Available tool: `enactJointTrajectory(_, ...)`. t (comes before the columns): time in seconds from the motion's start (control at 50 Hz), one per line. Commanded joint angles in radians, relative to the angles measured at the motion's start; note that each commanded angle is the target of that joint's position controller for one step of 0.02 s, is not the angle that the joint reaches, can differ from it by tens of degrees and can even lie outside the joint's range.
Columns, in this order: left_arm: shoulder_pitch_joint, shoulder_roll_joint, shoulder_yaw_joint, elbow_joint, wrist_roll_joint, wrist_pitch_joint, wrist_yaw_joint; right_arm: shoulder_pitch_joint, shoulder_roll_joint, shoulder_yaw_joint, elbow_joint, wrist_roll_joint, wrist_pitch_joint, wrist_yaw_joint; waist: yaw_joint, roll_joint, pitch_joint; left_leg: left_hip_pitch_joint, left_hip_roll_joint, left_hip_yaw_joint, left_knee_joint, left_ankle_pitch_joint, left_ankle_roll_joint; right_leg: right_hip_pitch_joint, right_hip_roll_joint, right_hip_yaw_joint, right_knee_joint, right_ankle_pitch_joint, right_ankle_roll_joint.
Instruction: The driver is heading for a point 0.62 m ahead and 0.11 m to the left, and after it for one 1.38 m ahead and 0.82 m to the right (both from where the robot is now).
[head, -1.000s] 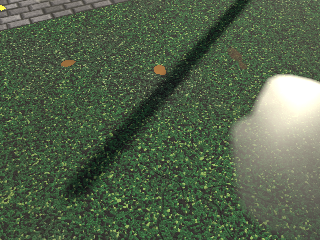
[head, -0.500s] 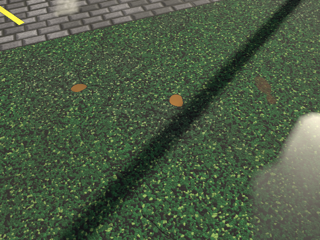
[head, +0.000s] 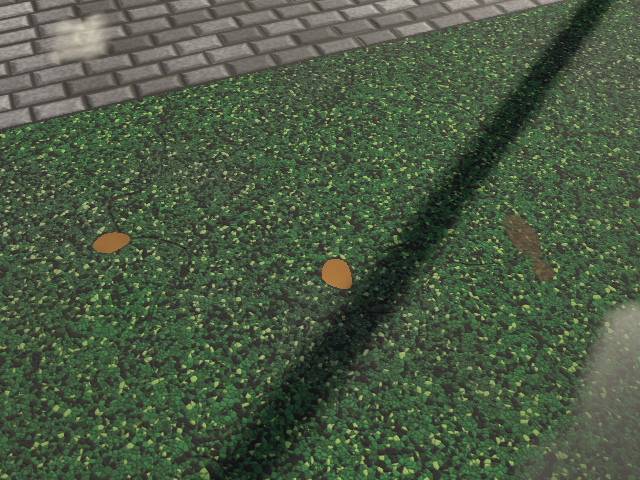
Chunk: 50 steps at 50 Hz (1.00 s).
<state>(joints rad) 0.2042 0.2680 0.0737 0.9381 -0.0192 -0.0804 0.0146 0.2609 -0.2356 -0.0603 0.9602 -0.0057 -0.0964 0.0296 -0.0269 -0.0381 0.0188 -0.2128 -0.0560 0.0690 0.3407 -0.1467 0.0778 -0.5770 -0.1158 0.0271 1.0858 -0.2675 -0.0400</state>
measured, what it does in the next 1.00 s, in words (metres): walks ahead, turning left: right foot, then left foot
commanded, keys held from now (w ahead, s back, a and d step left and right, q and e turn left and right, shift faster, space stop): w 0.22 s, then w+q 0.56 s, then w+e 0.22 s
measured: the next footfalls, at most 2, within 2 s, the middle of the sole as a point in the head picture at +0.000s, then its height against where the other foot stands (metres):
right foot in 0.34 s outside the picture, level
left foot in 0.88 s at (247, 427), level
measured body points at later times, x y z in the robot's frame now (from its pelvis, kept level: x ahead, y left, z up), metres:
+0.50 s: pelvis +0.28 -0.07 -0.01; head +0.31 -0.08 +0.44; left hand +0.37 +0.21 -0.12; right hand +0.34 -0.34 -0.15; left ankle +0.21 +0.08 -0.65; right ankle +0.34 -0.16 -0.74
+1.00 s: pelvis +0.54 +0.04 -0.01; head +0.57 +0.06 +0.43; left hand +0.50 +0.31 -0.16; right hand +0.74 -0.18 -0.13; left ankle +0.57 +0.13 -0.74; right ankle +0.46 -0.15 -0.64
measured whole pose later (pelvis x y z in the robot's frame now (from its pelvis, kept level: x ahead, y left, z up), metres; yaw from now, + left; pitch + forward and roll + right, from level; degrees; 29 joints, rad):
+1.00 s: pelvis +0.54 +0.04 -0.01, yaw +16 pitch +1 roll -1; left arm 0.27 0.27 0.08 0.99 -0.05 -0.09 0.00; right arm 0.14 -0.24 -0.08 0.86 0.00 -0.07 0.03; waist 0.01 -0.02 0.05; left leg -0.37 0.00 0.10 0.56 -0.20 0.06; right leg -0.35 -0.08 0.01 1.21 -0.43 -0.02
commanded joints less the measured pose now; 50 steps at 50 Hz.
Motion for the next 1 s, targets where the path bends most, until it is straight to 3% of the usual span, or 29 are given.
enactJointTrajectory(0.02,0.015,0.052,0.017,-0.047,0.011,0.008,0.006,-0.012,-0.142,-0.026,-0.042,0.000,-0.018,-0.018,0.034,0.092,0.002,0.037,0.281,-0.236,-0.227,0.143,0.164,-0.103,-0.050,0.031,-0.107,0.135,0.024)
enactJointTrajectory(0.14,-0.185,0.021,0.002,-0.103,0.008,-0.004,-0.015,0.085,-0.153,-0.023,-0.006,0.014,-0.005,-0.037,-0.025,0.093,0.040,0.090,0.238,-0.129,-0.236,0.160,0.117,-0.082,0.001,-0.020,-0.435,0.388,0.033)
enactJointTrajectory(0.24,-0.310,0.032,-0.008,-0.158,-0.001,-0.016,-0.043,0.167,-0.163,-0.031,0.039,0.023,0.017,-0.041,-0.056,0.092,0.079,0.251,0.305,-0.151,-0.162,0.203,0.115,-0.114,0.026,-0.019,-0.553,0.299,0.009)
enactJointTrajectory(0.28,-0.281,0.058,0.000,-0.163,-0.002,-0.026,-0.051,0.156,-0.175,-0.037,0.041,0.027,0.027,-0.045,-0.020,0.109,0.062,0.283,0.324,-0.179,-0.102,0.290,0.101,-0.045,0.046,-0.018,-0.592,0.226,-0.009)
enactJointTrajectory(0.3,-0.223,0.082,0.010,-0.151,-0.002,-0.030,-0.050,0.133,-0.187,-0.040,0.034,0.028,0.031,-0.045,0.017,0.125,0.028,0.277,0.317,-0.181,-0.043,0.412,0.091,0.057,0.073,-0.036,-0.605,0.196,-0.021)
enactJointTrajectory(0.32,-0.096,0.117,0.030,-0.115,0.001,-0.034,-0.045,0.104,-0.182,-0.038,0.025,0.029,0.035,-0.045,0.087,0.121,-0.047,0.242,0.275,-0.156,0.090,0.541,0.069,0.243,0.102,-0.060,-0.631,0.211,-0.043)
enactJointTrajectory(0.34,0.096,0.179,0.054,-0.066,0.014,-0.037,-0.035,0.090,-0.148,-0.023,0.005,0.021,0.034,-0.043,0.161,0.091,-0.189,0.089,0.215,-0.120,0.324,0.460,0.036,0.554,0.030,0.004,-0.576,0.245,-0.088)
enactJointTrajectory(0.36,0.234,0.274,0.079,-0.042,0.034,-0.030,-0.025,0.181,-0.045,0.004,-0.016,0.013,0.021,-0.039,0.149,-0.112,-0.354,-0.300,0.064,-0.044,0.715,0.057,-0.040,0.961,-0.234,0.380,-0.601,0.139,-0.205)
enactJointTrajectory(0.38,0.249,0.219,0.059,-0.037,0.025,-0.025,-0.027,0.203,-0.043,0.009,-0.003,0.030,0.001,-0.035,0.149,-0.234,-0.450,-0.446,0.010,-0.166,0.911,-0.438,-0.047,1.015,-0.329,0.675,-0.745,0.039,-0.264)
enactJointTrajectory(0.4,0.174,0.149,0.037,-0.047,0.017,-0.025,-0.025,0.132,-0.138,-0.019,-0.015,0.056,-0.007,-0.034,0.143,-0.154,-0.301,-0.531,0.074,-0.206,0.992,-0.399,-0.036,0.895,-0.293,0.551,-0.767,-0.027,-0.215)
enactJointTrajectory(0.42,0.096,0.109,0.024,-0.063,0.016,-0.026,-0.022,0.066,-0.145,-0.022,-0.033,0.060,-0.007,-0.037,0.122,-0.102,-0.186,-0.543,0.128,-0.173,0.982,-0.312,-0.026,0.746,-0.259,0.402,-0.792,-0.011,-0.173)
enactJointTrajectory(0.44,0.027,0.081,0.016,-0.066,0.022,-0.029,-0.025,0.032,-0.131,-0.026,-0.039,0.052,-0.002,-0.043,0.090,-0.048,-0.110,-0.502,0.164,-0.162,0.926,-0.236,-0.024,0.599,-0.221,0.304,-0.841,0.019,-0.150)
enactJointTrajectory(0.46,-0.016,0.052,0.007,-0.066,0.029,-0.035,-0.028,0.038,-0.119,-0.035,-0.035,0.045,0.013,-0.047,0.056,-0.061,-0.065,-0.448,0.193,-0.169,0.876,-0.185,-0.020,0.500,-0.184,0.215,-0.881,0.062,-0.130)
enactJointTrajectory(0.5,-0.038,0.046,0.009,-0.054,0.034,-0.039,-0.029,0.075,-0.065,-0.033,-0.030,0.045,0.043,-0.045,0.019,-0.071,-0.033,-0.380,0.211,-0.167,0.842,-0.140,-0.021,0.402,-0.164,0.111,-0.935,0.116,-0.129)
enactJointTrajectory(0.56,-0.020,0.082,0.021,-0.037,0.039,-0.044,-0.014,0.021,-0.064,-0.040,-0.065,0.037,0.065,-0.046,0.009,-0.032,0.009,-0.456,0.214,-0.179,0.769,-0.029,-0.036,0.394,-0.162,0.002,-0.970,0.211,-0.140)
enactJointTrajectory(0.66,0.018,0.113,0.029,-0.026,0.036,-0.034,0.009,-0.116,-0.052,-0.034,-0.117,0.026,0.056,-0.018,0.039,-0.011,0.042,-0.477,0.193,-0.125,0.502,0.191,-0.048,0.450,-0.138,-0.149,-0.983,0.284,-0.116)
enactJointTrajectory(0.74,0.096,0.139,0.039,-0.007,0.020,-0.015,0.016,-0.254,-0.039,-0.019,-0.180,0.025,0.056,0.008,0.089,0.011,0.089,-0.512,0.179,-0.061,0.366,0.176,-0.030,0.575,-0.173,-0.207,-0.956,0.320,-0.110)
enactJointTrajectory(0.78,0.113,0.153,0.045,-0.002,0.009,0.000,0.015,-0.286,-0.047,-0.018,-0.211,0.028,0.058,0.021,0.089,0.000,0.094,-0.516,0.164,-0.032,0.330,0.101,-0.011,0.648,-0.194,-0.227,-0.907,0.400,-0.099)
enactJointTrajectory(0.82,0.133,0.166,0.048,0.015,-0.002,0.009,0.008,-0.270,-0.056,-0.022,-0.222,0.025,0.058,0.024,0.062,-0.018,0.068,-0.405,0.113,0.003,0.300,-0.012,0.023,0.664,-0.208,-0.229,-0.826,0.649,-0.098)
enactJointTrajectory(0.84,0.127,0.180,0.050,0.022,-0.006,0.013,0.005,-0.219,-0.079,-0.034,-0.215,0.024,0.058,0.023,0.019,-0.042,0.032,-0.311,0.075,0.024,0.287,-0.063,0.043,0.670,-0.208,-0.229,-0.745,0.810,-0.094)
enactJointTrajectory(0.86,0.100,0.183,0.046,0.026,-0.010,0.020,0.003,-0.077,-0.120,-0.058,-0.177,0.026,0.056,0.021,-0.071,-0.041,-0.036,-0.125,0.032,0.045,0.219,-0.023,0.069,0.640,-0.179,-0.248,-0.582,0.892,-0.075)
enactJointTrajectory(0.88,0.101,0.161,0.034,0.025,-0.006,0.020,0.002,0.094,-0.194,-0.093,-0.120,0.028,0.055,0.006,-0.144,-0.011,-0.129,0.170,0.036,0.004,0.203,0.055,0.099,0.478,-0.134,-0.260,-0.361,0.791,-0.043)
enactJointTrajectory(0.9,0.169,0.054,-0.001,-0.005,0.016,0.006,-0.011,0.218,-0.322,-0.119,-0.088,0.013,0.052,-0.014,-0.120,0.205,-0.274,0.567,0.327,-0.420,0.199,0.026,0.231,0.079,-0.004,-0.249,0.054,0.188,0.017)
enactJointTrajectory(0.92,0.181,0.034,-0.014,0.006,-0.011,-0.028,-0.021,0.231,-0.292,-0.098,-0.099,0.009,0.044,-0.017,-0.103,0.236,-0.431,0.631,0.499,-0.816,0.001,-0.025,0.331,-0.058,0.135,-0.017,0.275,-0.349,0.028)
enactJointTrajectory(0.94,0.050,0.120,0.017,-0.021,-0.056,-0.044,-0.024,0.172,-0.224,-0.076,-0.105,0.004,0.031,-0.011,-0.124,0.139,-0.312,0.539,0.457,-0.665,-0.028,0.006,0.254,-0.146,0.089,0.079,0.326,-0.308,0.010)
enactJointTrajectory(0.96,-0.002,0.112,0.016,-0.039,-0.058,-0.046,-0.021,0.091,-0.183,-0.065,-0.110,0.006,0.023,-0.011,-0.089,0.136,-0.195,0.397,0.421,-0.486,-0.028,0.049,0.203,-0.174,0.033,0.058,0.274,-0.219,-0.003)
enactJointTrajectory(0.98,-0.009,0.101,0.020,-0.028,-0.036,-0.039,-0.011,0.010,-0.136,-0.052,-0.115,0.007,0.015,-0.008,-0.047,0.091,-0.122,0.256,0.378,-0.368,-0.054,0.086,0.164,-0.131,-0.015,0.050,0.197,-0.138,-0.002)
enactJointTrajectory(1.0,0.015,0.100,0.030,-0.012,-0.023,-0.021,-0.004,-0.043,-0.091,-0.041,-0.117,0.003,0.006,-0.008,-0.009,0.120,-0.077,0.153,0.339,-0.272,-0.091,0.099,0.131,-0.070,-0.043,0.057,0.146,-0.073,-0.001)
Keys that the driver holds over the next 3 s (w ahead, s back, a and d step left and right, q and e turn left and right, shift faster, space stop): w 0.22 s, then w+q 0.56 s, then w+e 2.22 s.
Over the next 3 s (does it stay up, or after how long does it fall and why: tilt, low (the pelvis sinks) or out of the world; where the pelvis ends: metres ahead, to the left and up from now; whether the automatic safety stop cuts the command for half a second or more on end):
stays up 1.60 -0.22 -0.02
